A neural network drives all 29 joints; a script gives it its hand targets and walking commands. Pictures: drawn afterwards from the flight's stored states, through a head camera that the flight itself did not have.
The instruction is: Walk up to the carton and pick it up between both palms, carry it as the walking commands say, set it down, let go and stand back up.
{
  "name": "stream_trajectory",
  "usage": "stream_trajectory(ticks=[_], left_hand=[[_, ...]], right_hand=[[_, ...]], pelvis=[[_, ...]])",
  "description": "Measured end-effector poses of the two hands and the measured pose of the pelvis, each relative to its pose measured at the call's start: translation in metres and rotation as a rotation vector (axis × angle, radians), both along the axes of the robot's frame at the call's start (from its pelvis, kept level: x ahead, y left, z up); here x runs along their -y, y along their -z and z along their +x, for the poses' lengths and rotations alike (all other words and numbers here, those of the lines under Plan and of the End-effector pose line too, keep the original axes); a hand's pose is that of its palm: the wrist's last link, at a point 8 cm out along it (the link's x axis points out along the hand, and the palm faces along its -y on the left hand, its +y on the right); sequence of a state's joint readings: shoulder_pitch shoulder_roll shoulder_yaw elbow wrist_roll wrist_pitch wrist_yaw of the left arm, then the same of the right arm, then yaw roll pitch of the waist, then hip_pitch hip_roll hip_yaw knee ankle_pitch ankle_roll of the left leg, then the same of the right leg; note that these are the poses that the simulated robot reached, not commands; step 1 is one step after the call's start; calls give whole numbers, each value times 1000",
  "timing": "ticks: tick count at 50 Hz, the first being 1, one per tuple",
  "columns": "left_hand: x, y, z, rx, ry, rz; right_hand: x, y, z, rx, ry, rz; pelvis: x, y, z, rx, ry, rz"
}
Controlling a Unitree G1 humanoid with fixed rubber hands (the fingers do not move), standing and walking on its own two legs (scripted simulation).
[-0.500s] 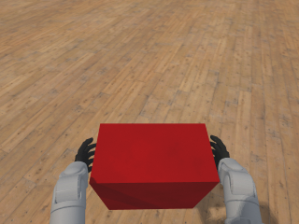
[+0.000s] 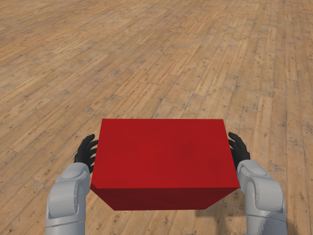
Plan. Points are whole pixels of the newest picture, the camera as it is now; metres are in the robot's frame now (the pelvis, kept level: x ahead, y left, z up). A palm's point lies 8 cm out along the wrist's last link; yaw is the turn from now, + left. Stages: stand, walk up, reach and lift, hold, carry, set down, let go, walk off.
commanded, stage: carry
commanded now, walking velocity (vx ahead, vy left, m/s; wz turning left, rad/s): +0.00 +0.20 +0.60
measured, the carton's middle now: (161, 171) +0.29 -0.02 +0.00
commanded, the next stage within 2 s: none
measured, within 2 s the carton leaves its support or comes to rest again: neither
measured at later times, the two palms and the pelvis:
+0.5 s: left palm out of the picture +0.10 +0.36 +0.05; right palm (157, 193) +0.21 +0.00 +0.04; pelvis -0.08 +0.12 -0.02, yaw +14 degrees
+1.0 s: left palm out of the picture -0.07 +0.52 +0.08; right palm out of the picture +0.12 +0.19 +0.06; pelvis -0.18 +0.24 -0.01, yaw +27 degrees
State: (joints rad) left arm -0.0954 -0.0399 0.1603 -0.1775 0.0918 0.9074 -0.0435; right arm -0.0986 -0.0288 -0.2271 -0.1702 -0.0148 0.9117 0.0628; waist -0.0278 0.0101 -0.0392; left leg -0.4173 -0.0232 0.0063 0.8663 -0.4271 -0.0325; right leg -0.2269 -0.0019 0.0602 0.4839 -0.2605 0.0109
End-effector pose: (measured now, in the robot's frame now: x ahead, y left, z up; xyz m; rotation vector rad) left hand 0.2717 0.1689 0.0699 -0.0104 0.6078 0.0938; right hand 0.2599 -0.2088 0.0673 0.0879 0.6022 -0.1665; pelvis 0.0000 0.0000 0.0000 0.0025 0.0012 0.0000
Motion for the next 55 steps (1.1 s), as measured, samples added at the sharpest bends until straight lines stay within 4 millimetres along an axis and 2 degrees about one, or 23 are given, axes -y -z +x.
stream_trajectory(ticks=[5, 8, 11, 15, 19, 21, 24, 27, 31, 34, 38, 43, 47, 49, 55], left_hand=[[-21, -16, -14, -17, -35, 14], [-46, -11, -28, -54, -83, -5], [-77, 3, -46, -75, -128, -12], [-116, 15, -84, -148, -217, -19], [-141, 24, -121, -139, -325, -51], [-154, 27, -139, -149, -363, -69], [-179, 22, -163, -154, -401, -81], [-209, 16, -174, -110, -414, -104], [-252, 27, -186, -41, -394, -140], [-278, 33, -211, -120, -407, -144], [-307, 29, -251, -172, -491, -141], [-333, 2, -292, -79, -576, -77], [-346, -15, -320, -41, -621, -33], [-349, -14, -333, -42, -634, -30], [-354, -7, -374, -123, -642, -53]], right_hand=[[-22, -14, 0, -18, -24, 16], [-46, -9, -2, -56, -43, 32], [-79, 2, -5, -76, -75, 38], [-121, 19, -15, -153, -133, 58], [-153, 34, -23, -153, -209, 62], [-168, 36, -31, -166, -222, 71], [-196, 32, -46, -179, -226, 94], [-227, 19, -54, -138, -230, 86], [-272, -1, -61, -55, -260, 1], [-302, 1, -74, -131, -284, -26], [-338, 11, -92, -194, -336, 8], [-376, 8, -110, -117, -411, 90], [-396, 11, -127, -86, -459, 132], [-401, 13, -135, -84, -483, 125], [-415, 1, -158, -147, -551, 30]], pelvis=[[-22, 0, -8, -47, -39, 28], [-40, 5, -12, -56, -72, 47], [-58, 18, -18, -53, -106, 44], [-68, 17, -37, -45, -116, 26], [-79, 29, -55, -38, -178, 40], [-93, 26, -64, -30, -202, 12], [-116, 18, -73, -33, -229, -7], [-138, 17, -83, -51, -260, 1], [-169, 25, -101, -56, -316, 17], [-185, 11, -114, -63, -356, -53], [-205, 2, -134, -71, -388, -80], [-223, 4, -161, -67, -429, -56], [-236, 7, -173, -72, -470, -29], [-242, 10, -179, -72, -472, -8], [-257, -5, -197, -21, -553, 51]])
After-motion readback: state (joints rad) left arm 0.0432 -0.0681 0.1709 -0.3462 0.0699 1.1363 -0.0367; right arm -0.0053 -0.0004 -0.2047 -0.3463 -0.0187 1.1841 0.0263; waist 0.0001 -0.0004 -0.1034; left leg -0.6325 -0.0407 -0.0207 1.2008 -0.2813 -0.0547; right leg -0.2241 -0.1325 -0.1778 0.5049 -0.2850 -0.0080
